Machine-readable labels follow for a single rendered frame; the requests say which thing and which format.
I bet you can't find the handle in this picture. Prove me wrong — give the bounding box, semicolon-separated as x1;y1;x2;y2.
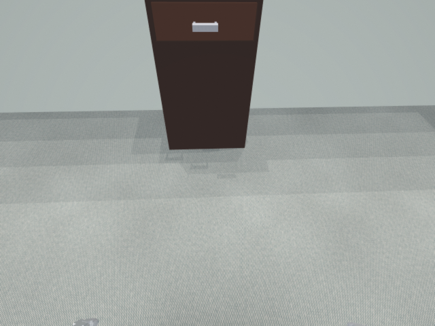
192;22;218;32

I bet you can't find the drawer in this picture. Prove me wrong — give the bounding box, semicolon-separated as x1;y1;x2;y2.
151;1;257;41

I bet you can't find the cabinet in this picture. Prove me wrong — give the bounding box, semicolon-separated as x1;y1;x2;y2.
145;0;263;150

